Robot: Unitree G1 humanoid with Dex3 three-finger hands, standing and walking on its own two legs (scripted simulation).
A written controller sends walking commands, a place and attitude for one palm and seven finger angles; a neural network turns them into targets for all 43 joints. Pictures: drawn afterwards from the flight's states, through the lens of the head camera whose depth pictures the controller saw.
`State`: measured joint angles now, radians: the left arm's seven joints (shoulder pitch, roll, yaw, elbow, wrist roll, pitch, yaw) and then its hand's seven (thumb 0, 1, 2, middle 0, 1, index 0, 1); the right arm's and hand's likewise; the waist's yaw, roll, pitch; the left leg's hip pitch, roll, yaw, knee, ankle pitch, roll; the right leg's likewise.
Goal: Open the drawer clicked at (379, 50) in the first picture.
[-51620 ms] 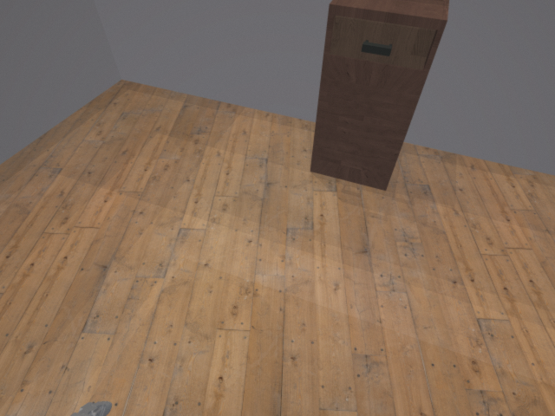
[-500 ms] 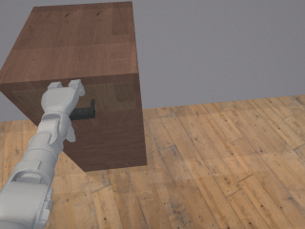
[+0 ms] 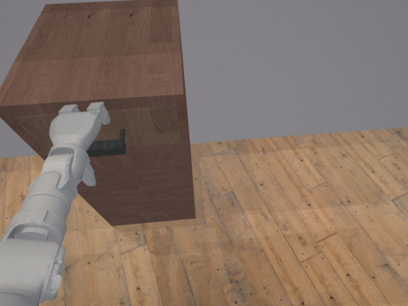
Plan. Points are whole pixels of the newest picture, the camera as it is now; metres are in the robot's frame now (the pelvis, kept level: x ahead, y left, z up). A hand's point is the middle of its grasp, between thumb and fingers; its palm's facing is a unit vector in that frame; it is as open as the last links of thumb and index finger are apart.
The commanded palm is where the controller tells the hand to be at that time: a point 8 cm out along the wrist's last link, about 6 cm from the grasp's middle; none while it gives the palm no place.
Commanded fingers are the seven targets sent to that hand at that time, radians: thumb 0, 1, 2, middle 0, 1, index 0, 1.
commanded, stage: re-aim the fingers above the handle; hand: left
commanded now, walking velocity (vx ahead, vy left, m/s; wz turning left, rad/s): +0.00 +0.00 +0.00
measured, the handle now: (103, 141) +0.50 +0.25 -0.03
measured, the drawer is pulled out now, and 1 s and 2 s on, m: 0.00 0.00 0.00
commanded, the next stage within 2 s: lower the fingers behind the handle in 0.02 s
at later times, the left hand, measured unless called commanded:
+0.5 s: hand (89, 154) +0.44 +0.26 +0.00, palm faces -0.06 -0.04 -1.00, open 13.8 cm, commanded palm +0.42 +0.25 +0.06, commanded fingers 0.00 -0.50 0.30 -0.30 -1.20 -0.30 -1.20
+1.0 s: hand (95, 155) +0.44 +0.25 -0.02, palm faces -0.06 -0.01 -1.00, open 13.8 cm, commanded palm +0.42 +0.25 +0.03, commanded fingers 0.00 -0.50 0.30 -0.30 -1.20 -0.30 -1.20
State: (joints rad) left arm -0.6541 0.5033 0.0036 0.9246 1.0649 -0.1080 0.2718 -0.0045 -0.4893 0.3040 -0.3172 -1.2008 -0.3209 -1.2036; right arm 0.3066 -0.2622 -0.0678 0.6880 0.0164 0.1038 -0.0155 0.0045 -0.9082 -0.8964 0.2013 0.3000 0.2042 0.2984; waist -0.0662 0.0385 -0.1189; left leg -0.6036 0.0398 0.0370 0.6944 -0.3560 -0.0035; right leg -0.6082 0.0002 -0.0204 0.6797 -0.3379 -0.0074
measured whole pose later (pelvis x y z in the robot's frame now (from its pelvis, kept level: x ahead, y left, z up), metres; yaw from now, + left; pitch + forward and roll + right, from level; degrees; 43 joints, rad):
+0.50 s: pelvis -0.01 +0.01 -0.01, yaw +0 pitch +17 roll -1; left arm -0.65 0.49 0.01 0.96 1.09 -0.12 0.34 0.00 -0.49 0.30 -0.32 -1.20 -0.32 -1.20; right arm 0.32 -0.25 -0.07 0.70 0.00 0.10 0.00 0.00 -0.91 -0.90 0.20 0.30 0.21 0.30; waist -0.07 0.03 -0.13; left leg -0.69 0.03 0.05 0.76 -0.38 0.01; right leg -0.68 -0.01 -0.01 0.73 -0.35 0.01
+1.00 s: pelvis -0.01 +0.01 -0.02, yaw -1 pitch +20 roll -1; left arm -0.72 0.47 -0.01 1.04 1.11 -0.06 0.39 0.00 -0.49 0.30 -0.33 -1.28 -0.32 -1.20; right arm 0.34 -0.25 -0.06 0.71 -0.01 0.11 0.00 0.00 -0.91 -0.90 0.20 0.30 0.21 0.30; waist -0.08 0.04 -0.15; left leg -0.79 0.04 0.04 0.85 -0.40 0.01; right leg -0.79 0.00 -0.01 0.81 -0.37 0.01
